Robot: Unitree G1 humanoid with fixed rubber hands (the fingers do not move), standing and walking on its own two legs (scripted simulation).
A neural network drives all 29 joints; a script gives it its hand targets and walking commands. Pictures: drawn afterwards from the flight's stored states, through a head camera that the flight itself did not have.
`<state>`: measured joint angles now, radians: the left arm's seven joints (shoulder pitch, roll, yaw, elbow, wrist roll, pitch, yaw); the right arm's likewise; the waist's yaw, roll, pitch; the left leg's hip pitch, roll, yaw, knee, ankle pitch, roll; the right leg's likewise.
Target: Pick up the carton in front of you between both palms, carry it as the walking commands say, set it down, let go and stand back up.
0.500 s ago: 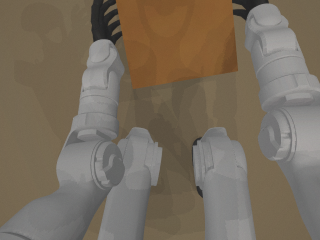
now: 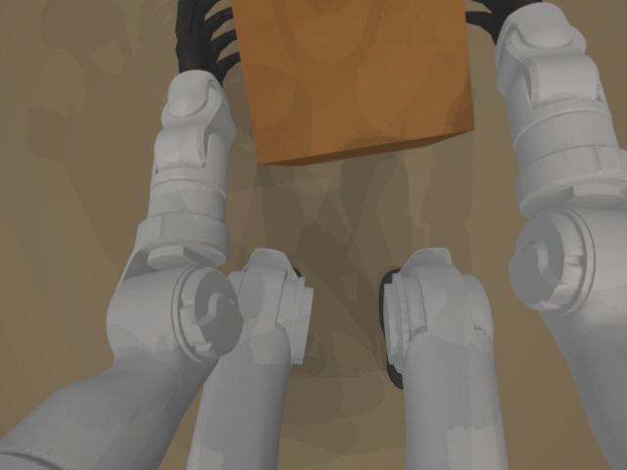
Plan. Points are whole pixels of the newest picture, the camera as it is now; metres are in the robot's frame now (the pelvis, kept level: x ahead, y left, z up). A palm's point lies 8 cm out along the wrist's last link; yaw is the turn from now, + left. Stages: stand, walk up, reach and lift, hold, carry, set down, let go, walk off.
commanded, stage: set down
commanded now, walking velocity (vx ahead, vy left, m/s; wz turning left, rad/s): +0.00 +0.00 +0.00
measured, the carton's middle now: (350, 72) +0.52 -0.04 -0.26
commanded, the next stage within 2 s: let go in 1.74 s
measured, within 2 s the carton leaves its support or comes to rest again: neither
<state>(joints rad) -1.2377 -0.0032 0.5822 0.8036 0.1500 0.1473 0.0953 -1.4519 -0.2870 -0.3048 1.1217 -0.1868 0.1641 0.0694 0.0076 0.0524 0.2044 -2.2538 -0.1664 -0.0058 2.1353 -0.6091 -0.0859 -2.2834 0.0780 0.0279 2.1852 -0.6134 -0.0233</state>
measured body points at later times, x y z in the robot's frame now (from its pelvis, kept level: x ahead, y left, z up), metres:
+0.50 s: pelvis -0.01 +0.00 -0.01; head +0.35 -0.06 +0.25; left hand +0.51 +0.13 -0.20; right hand +0.51 -0.21 -0.23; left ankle +0.11 +0.12 -0.35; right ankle +0.09 -0.10 -0.35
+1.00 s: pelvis -0.02 +0.00 +0.04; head +0.32 -0.05 +0.33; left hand +0.51 +0.14 -0.09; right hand +0.53 -0.24 -0.10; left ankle +0.10 +0.12 -0.35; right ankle +0.09 -0.10 -0.35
